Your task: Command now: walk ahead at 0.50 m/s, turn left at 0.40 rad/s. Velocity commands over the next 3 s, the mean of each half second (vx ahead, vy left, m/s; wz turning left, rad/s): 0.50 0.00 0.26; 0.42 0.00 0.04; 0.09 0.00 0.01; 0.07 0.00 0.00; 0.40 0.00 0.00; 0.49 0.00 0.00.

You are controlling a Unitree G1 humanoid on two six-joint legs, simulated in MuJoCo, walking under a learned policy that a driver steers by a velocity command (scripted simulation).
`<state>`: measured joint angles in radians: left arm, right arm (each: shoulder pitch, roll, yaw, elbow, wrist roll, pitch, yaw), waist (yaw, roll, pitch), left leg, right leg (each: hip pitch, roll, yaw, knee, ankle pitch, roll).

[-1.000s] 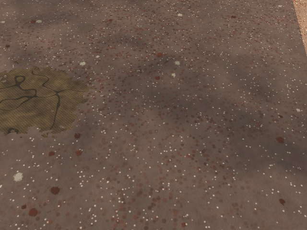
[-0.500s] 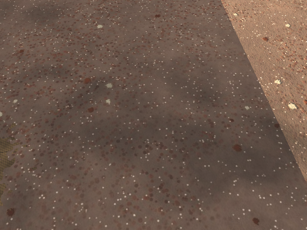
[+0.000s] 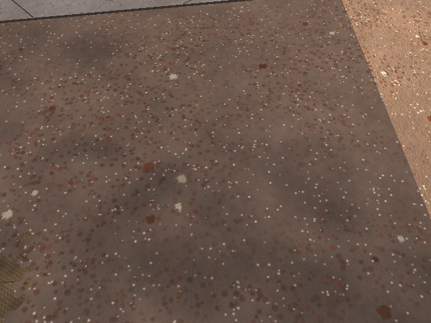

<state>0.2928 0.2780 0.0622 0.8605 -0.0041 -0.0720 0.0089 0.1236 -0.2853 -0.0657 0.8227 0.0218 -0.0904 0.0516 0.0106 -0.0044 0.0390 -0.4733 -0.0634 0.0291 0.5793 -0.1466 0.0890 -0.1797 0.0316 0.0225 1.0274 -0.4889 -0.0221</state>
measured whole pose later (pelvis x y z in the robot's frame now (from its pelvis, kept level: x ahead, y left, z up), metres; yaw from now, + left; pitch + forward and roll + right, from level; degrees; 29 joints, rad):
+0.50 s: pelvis +0.30 -0.02 +0.00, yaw +8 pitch +3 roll -1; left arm 0.07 0.26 0.04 0.71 0.00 -0.13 -0.03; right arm 0.38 -0.29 -0.05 0.86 0.01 -0.04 -0.01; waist -0.06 0.02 0.01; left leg -0.14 -0.08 -0.14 0.84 -0.50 0.06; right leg -0.46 0.03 -0.02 0.53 -0.11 -0.05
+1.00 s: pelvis +0.55 +0.05 +0.00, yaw +8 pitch +3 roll -1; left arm 0.34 0.30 0.04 0.88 0.00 -0.06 0.00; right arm 0.03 -0.25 -0.03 0.71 -0.02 -0.09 0.03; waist 0.07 0.00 0.04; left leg -0.49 0.00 0.01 0.53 -0.07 0.04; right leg -0.18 0.02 0.04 0.82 -0.54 0.02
